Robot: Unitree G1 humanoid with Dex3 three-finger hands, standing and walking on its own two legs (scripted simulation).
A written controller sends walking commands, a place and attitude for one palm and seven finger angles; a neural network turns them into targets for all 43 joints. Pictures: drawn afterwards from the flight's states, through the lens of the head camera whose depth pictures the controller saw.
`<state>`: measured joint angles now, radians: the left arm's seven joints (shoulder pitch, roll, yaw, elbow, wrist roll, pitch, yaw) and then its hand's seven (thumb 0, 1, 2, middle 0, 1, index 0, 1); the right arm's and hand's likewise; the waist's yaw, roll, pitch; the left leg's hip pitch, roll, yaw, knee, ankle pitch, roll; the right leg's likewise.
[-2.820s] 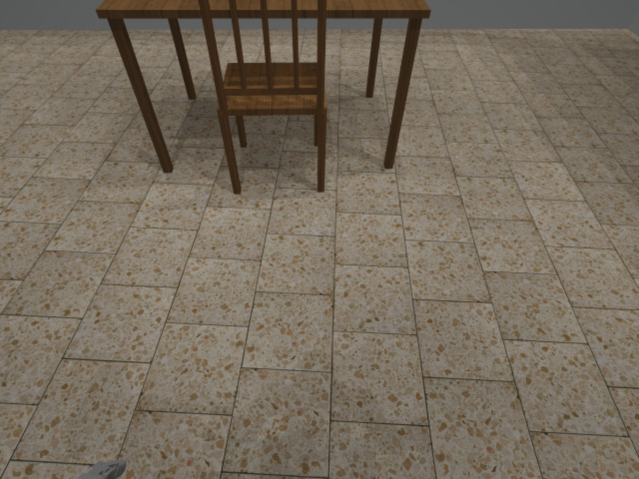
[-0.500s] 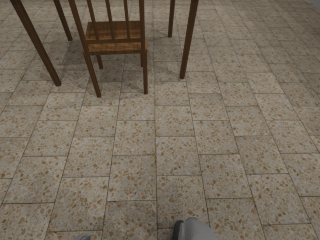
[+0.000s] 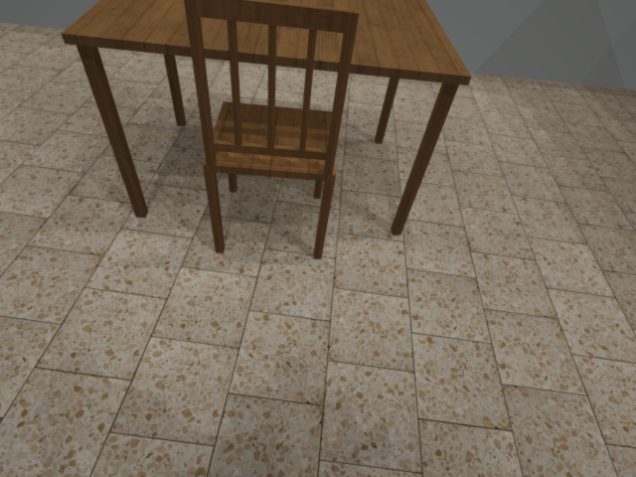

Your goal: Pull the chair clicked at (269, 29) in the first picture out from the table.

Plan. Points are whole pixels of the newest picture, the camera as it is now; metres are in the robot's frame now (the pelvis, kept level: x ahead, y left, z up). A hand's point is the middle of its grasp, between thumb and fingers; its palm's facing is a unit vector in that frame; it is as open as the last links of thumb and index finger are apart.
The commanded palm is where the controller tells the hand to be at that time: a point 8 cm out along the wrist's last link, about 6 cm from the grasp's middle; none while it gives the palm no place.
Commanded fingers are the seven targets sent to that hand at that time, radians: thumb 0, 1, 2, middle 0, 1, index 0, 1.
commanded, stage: walk to a spot facing it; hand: left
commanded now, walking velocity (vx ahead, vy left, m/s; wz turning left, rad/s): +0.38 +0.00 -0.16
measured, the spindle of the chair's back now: (271, 92) +1.05 +0.22 -0.05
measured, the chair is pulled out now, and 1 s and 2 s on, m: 0.00 0.00 0.00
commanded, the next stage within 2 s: turn to face it in 0.38 s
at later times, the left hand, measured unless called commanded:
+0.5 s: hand (251, 348) +0.35 +0.14 -0.17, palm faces -0.18 -0.96 -0.19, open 7.3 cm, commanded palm none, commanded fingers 0.00 0.90 0.90 -0.20 -0.30 -0.20 -0.30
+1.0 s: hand (249, 321) +0.41 +0.15 -0.17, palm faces +0.03 -0.98 -0.18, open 7.3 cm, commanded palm none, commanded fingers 0.00 0.90 0.90 -0.20 -0.30 -0.20 -0.30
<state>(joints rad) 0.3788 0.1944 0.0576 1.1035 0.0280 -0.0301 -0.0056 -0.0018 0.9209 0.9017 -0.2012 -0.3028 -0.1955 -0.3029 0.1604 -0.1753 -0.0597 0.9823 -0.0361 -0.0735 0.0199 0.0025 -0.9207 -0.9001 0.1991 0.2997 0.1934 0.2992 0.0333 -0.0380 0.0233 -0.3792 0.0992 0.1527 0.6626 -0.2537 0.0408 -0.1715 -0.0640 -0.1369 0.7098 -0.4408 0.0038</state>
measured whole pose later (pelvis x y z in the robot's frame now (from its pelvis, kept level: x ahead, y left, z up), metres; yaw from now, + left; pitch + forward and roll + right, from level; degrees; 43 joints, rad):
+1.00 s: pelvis +0.35 -0.03 +0.01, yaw -2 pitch -1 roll -1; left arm 0.21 0.18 0.05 1.04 0.01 0.02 0.03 -0.01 0.92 0.90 -0.20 -0.30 -0.20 -0.30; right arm 0.21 -0.16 -0.03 1.04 -0.03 0.00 -0.02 0.01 -0.93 -0.90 0.20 0.30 0.19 0.30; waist 0.01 -0.03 0.05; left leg -0.31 0.04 0.10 0.61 -0.27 0.03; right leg -0.25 -0.06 -0.19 0.70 -0.46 0.01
